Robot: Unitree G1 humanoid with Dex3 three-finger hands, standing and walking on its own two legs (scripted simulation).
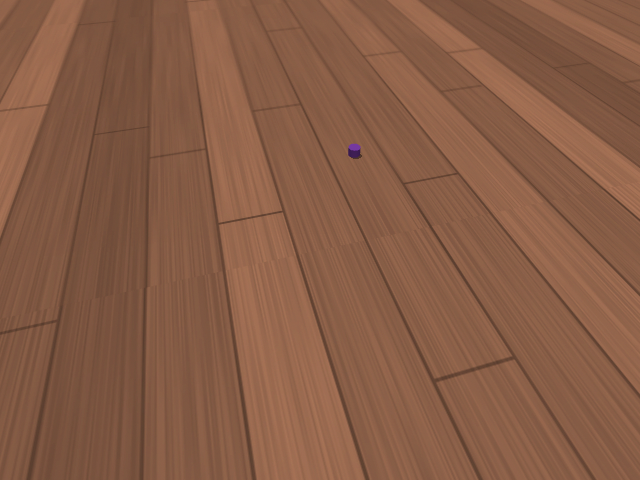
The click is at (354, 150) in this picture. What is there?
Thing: low tin
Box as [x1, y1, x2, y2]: [348, 144, 360, 157]
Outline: 350,144 348,147 348,154 352,157 358,156 360,147 359,145
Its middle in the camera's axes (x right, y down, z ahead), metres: +0.16 -0.45 +2.08
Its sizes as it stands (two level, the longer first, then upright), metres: 0.062 0.062 0.045
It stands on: the floor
